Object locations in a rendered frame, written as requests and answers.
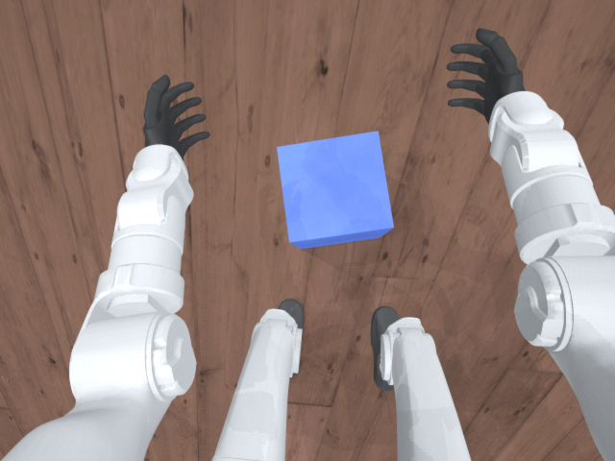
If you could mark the robot right hand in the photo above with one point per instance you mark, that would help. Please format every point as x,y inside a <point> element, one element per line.
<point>499,71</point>

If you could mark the left robot upper arm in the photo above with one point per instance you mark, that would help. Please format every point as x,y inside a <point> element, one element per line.
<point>125,372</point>

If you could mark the left robot forearm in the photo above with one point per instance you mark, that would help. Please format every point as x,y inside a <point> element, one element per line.
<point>148,241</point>

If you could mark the robot left hand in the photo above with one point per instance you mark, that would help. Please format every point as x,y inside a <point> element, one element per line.
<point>160,118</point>

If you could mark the robot right foot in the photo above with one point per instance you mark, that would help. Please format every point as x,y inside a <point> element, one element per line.
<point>382,318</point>

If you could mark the right robot forearm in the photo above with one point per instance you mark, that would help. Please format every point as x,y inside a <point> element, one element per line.
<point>549,188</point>

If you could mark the right robot upper arm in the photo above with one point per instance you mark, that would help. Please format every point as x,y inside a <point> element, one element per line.
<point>566,304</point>

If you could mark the robot left thigh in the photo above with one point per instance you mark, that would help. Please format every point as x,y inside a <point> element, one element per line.
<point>255,426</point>

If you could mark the carton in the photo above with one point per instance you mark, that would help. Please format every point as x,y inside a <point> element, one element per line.
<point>335,190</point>

